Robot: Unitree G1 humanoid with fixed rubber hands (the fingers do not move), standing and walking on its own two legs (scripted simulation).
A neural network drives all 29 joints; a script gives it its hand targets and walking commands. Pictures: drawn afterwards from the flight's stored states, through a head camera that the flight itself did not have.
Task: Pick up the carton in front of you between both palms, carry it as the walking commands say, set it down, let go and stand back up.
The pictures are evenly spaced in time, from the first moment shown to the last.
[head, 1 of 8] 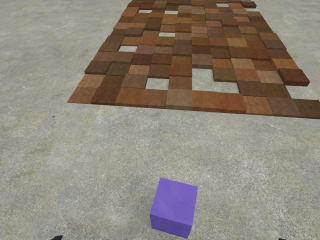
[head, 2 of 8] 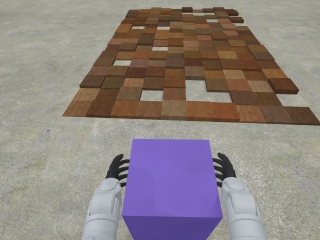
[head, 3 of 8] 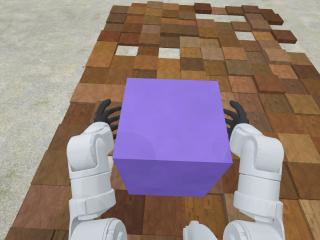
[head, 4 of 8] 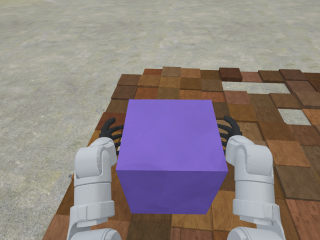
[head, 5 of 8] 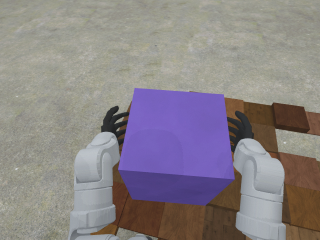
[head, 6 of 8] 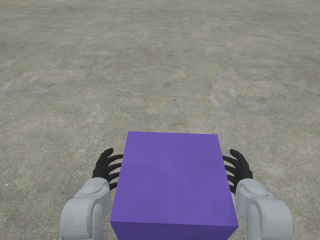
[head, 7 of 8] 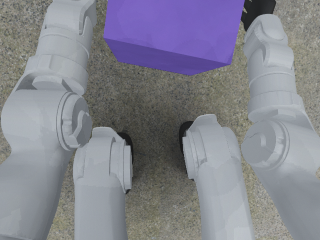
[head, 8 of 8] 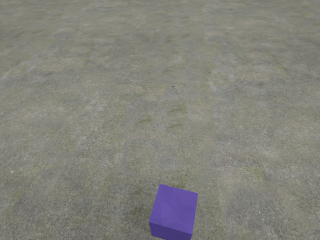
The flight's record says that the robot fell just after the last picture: no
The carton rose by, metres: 0.80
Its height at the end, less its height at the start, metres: +0.00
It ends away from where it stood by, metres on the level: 6.67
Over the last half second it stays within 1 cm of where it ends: yes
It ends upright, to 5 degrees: yes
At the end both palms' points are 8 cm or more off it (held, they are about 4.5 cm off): yes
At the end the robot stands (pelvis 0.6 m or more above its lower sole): yes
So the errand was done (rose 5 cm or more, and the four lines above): yes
